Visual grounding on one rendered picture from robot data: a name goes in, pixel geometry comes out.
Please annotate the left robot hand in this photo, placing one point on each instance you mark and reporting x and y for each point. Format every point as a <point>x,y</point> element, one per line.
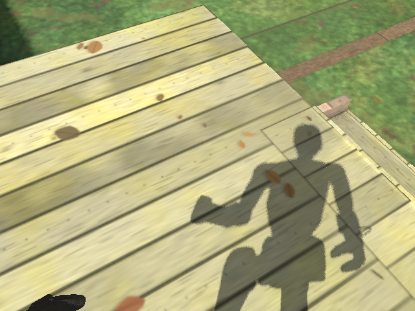
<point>71,302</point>

